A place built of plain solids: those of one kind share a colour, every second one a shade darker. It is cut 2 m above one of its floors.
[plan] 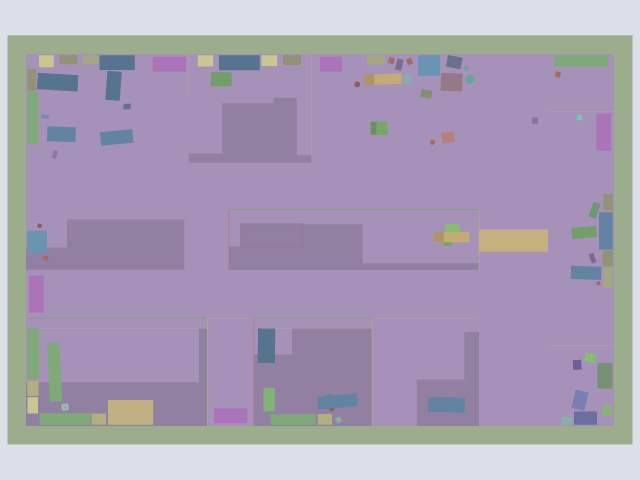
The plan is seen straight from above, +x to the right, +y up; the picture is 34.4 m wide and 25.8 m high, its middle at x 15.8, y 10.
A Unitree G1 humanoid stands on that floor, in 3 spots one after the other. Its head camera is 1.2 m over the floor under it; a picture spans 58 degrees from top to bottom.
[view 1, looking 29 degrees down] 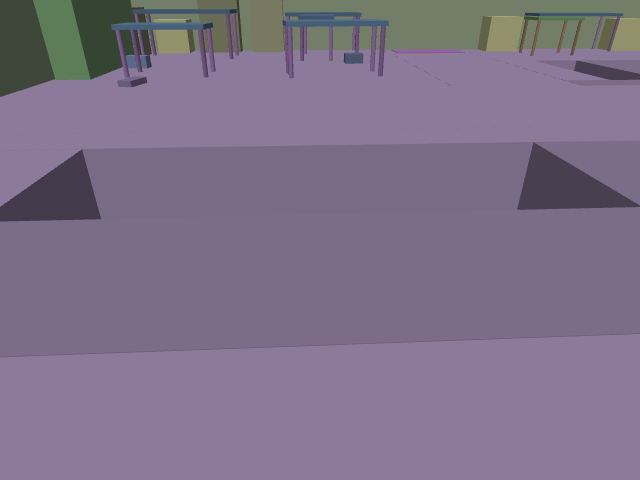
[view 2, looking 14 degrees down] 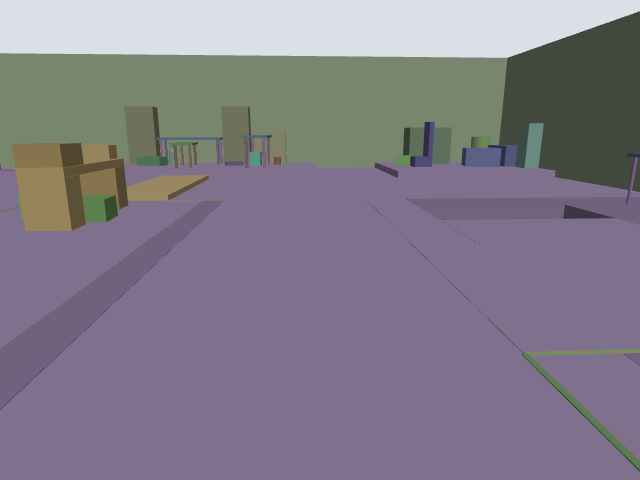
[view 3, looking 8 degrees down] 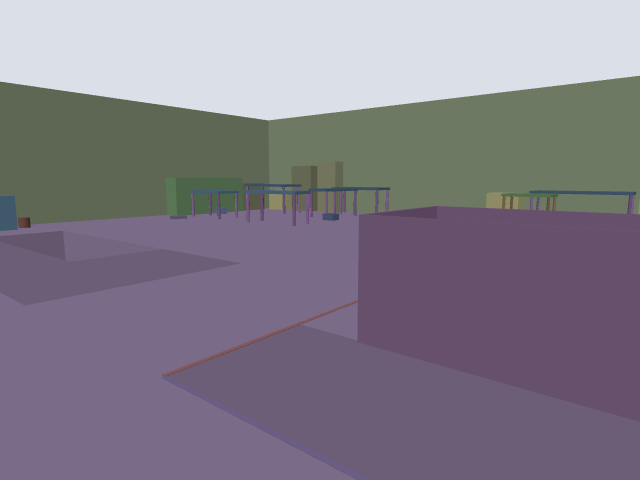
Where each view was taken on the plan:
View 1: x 4.18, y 7.10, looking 87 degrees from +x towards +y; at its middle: floor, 2.47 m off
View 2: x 16.48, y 7.05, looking -3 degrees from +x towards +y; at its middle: floor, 4.96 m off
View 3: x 13.23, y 7.05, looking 129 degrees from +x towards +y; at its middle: floor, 8.62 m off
